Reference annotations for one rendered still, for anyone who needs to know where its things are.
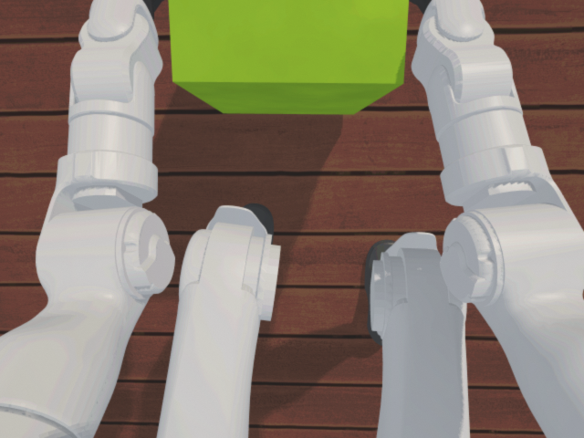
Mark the left robot hand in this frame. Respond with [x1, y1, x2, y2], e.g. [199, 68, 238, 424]
[143, 0, 164, 20]

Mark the robot right forearm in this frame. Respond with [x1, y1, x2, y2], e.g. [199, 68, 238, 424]
[412, 0, 584, 234]

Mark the robot left forearm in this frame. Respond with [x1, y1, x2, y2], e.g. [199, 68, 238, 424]
[36, 0, 162, 285]

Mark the robot right upper arm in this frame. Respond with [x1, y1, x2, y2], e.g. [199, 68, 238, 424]
[440, 203, 584, 438]

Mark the robot left thigh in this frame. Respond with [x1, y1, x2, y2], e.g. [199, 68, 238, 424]
[157, 222, 281, 438]

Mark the robot left upper arm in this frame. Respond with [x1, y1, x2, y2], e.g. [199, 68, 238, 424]
[0, 206, 175, 438]

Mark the robot left shin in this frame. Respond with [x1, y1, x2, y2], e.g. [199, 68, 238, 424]
[179, 205, 267, 299]

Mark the carton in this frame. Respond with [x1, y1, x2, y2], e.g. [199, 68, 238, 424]
[169, 0, 409, 115]

